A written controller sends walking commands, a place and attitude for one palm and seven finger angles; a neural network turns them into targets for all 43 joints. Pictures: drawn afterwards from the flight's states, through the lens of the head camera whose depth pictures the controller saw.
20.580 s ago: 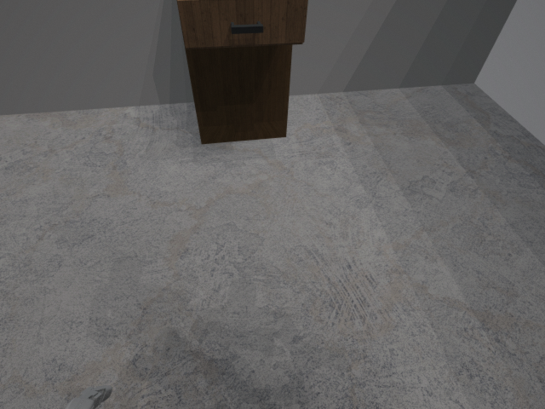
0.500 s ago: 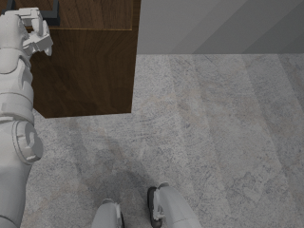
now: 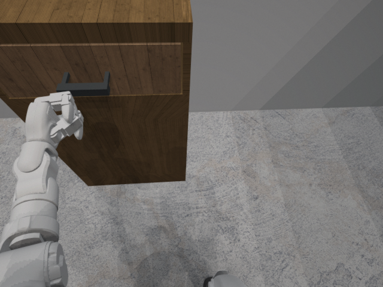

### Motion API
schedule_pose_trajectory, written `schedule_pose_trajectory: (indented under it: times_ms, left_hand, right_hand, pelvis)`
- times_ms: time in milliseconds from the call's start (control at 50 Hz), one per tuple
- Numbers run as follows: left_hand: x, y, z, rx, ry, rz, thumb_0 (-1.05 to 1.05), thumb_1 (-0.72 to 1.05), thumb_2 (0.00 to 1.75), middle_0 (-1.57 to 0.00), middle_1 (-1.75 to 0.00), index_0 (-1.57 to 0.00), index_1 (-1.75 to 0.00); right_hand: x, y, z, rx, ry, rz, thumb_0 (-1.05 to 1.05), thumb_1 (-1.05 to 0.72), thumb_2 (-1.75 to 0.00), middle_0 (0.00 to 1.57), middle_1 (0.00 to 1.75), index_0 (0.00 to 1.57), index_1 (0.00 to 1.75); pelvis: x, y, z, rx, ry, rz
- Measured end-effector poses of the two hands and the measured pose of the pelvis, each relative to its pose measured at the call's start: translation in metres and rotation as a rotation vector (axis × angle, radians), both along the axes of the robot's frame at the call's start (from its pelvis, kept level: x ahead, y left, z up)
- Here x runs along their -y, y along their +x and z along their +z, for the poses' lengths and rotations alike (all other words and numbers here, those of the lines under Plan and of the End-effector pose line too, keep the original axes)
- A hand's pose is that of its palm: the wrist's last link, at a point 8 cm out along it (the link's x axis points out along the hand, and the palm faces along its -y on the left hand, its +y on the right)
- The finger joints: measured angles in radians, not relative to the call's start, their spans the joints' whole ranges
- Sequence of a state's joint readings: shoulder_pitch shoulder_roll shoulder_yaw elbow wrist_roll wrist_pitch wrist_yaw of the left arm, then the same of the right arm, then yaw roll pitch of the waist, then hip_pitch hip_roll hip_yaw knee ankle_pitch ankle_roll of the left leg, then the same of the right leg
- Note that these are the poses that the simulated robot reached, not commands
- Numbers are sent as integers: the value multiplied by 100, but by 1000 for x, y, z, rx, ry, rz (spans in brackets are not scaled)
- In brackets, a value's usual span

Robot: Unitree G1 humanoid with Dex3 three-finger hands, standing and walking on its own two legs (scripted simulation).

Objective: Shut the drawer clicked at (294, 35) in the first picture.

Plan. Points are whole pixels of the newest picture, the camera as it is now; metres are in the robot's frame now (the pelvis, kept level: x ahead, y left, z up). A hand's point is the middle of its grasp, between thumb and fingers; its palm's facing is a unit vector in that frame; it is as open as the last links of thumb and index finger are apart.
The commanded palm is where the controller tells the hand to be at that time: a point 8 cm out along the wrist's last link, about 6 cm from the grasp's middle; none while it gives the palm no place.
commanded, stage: draw the hand back to the body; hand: left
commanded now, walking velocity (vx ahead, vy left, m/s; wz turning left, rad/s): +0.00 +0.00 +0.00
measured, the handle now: (85, 82) +0.58 +0.23 +0.04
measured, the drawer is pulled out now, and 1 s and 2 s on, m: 0.00 0.00 0.00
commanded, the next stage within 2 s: step back with the hand held close in 1.10 s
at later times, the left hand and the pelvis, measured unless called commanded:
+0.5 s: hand (12, 195) +0.27 +0.23 +0.15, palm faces +0.28 -0.92 -0.26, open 3.3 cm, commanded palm +0.22 +0.28 +0.16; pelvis -0.01 +0.01 +0.04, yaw +3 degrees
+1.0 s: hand out of the picture +0.14 +0.25 +0.21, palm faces +0.46 -0.78 -0.42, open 3.3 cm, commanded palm +0.10 +0.28 +0.22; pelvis -0.02 -0.01 +0.04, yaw +3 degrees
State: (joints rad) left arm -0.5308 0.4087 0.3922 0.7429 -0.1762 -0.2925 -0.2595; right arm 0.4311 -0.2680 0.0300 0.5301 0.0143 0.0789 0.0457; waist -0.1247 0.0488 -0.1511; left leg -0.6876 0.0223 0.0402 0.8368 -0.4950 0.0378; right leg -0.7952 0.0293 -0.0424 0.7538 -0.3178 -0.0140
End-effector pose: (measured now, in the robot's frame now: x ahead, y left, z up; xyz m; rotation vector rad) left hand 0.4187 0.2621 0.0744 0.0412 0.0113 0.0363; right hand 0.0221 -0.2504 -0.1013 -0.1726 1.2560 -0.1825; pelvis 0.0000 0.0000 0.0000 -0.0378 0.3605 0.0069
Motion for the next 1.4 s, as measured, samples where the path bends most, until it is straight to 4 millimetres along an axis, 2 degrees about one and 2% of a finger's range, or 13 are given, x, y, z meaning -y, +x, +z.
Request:
schedule_pose_trajectory:
  times_ms: [100, 240, 340, 440, 560, 660, 840, 1000, 1060, 1160, 1260, 1320, 1400]
  left_hand:
    - [-13, -39, 13, 2, -6, 15, 1, 89, 90, -140, -160, -140, -160]
    - [-14, -94, 29, 21, -14, -13, 1, 90, 90, -140, -160, -140, -160]
    - [-12, -130, 53, 25, 153, 96, 1, 90, 90, -140, -160, -140, -160]
    - [-12, -168, 75, 55, 217, 187, 1, 90, 90, -140, -160, -140, -160]
    - [-21, -206, 91, 67, 256, 276, 1, 90, 90, -141, -160, -140, -160]
    - [-22, -234, 109, 100, 297, 313, 1, 90, 90, -141, -160, -140, -160]
    - [-21, -282, 134, 146, 383, 364, 1, 90, 90, -141, -160, -141, -159]
    - [-20, -321, 153, 177, 465, 419, 1, 89, 90, -141, -160, -141, -159]
    - [-18, -325, 149, 177, 452, 437, 1, 89, 90, -141, -160, -141, -159]
    - [-14, -321, 139, 154, 418, 437, 1, 89, 90, -141, -160, -141, -160]
    - [-9, -317, 144, 175, 432, 412, 1, 89, 90, -141, -160, -141, -159]
    - [-15, -315, 151, 212, 476, 404, 1, 89, 90, -141, -160, -141, -159]
    - [-22, -311, 146, 197, 490, 377, 1, 89, 90, -141, -160, -141, -159]
  right_hand:
    - [-1, 48, 10, 146, -3, 52, 0, -91, -90, 20, 30, 20, 30]
    - [-12, 111, 30, 362, -10, 146, 0, -91, -90, 20, 30, 20, 30]
    - [-27, 139, 46, 467, -1, 182, 1, -91, -90, 20, 30, 20, 30]
    - [-46, 154, 57, 525, 30, 216, 1, -91, -90, 20, 30, 20, 30]
    - [-62, 156, 61, 540, 58, 254, 1, -91, -90, 20, 30, 20, 30]
    - [-64, 150, 60, 540, 70, 272, 1, -91, -90, 20, 30, 20, 30]
    - [-48, 140, 58, 538, 53, 262, 1, -91, -90, 20, 30, 20, 30]
    - [-33, 141, 63, 581, 22, 256, 1, -91, -90, 20, 30, 20, 30]
    - [-31, 142, 64, 591, 15, 261, 1, -91, -90, 20, 30, 20, 30]
    - [-29, 139, 65, 601, 11, 262, 1, -91, -90, 20, 30, 20, 30]
    - [-28, 134, 65, 610, 15, 251, 1, -91, -90, 20, 30, 20, 30]
    - [-25, 129, 64, 587, 11, 227, 1, -91, -90, 20, 30, 20, 30]
    - [-20, 117, 61, 534, -14, 187, 1, -91, -90, 20, 30, 20, 30]
  pelvis:
    - [-2, 5, 8, 72, -4, 18]
    - [-7, 1, 15, 159, 2, 45]
    - [-9, -4, 23, 229, 15, 51]
    - [-10, -8, 32, 292, 24, 52]
    - [-8, -11, 38, 358, 30, 57]
    - [-7, -12, 41, 394, 32, 59]
    - [0, -14, 42, 425, 34, 55]
    - [6, -16, 41, 440, 33, 54]
    - [9, -20, 41, 446, 35, 58]
    - [13, -25, 41, 448, 38, 55]
    - [15, -24, 41, 444, 35, 49]
    - [14, -27, 40, 410, 26, 54]
    - [6, -34, 40, 372, 25, 49]
